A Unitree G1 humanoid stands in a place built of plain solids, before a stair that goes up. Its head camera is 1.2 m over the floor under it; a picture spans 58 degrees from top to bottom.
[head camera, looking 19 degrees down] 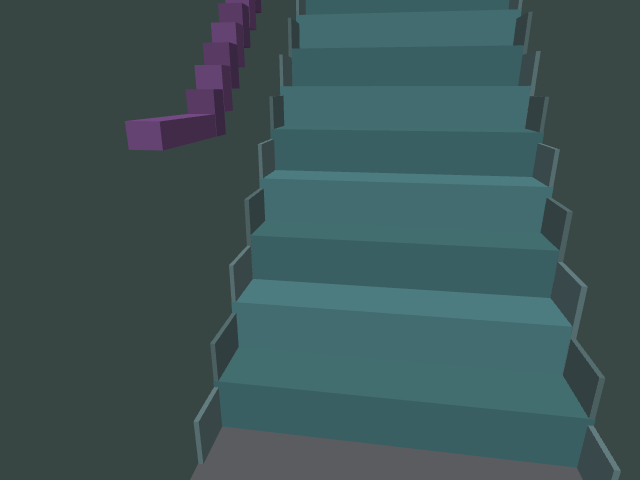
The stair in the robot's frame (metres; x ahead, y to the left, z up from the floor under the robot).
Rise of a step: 0.20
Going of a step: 0.23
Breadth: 1.29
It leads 9 degrees to the right of straight ahead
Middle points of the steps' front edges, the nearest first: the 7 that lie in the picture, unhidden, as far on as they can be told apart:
1.22 -0.25 0.20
1.45 -0.28 0.41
1.68 -0.32 0.61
1.90 -0.35 0.82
2.13 -0.39 1.02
2.35 -0.42 1.22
2.58 -0.46 1.43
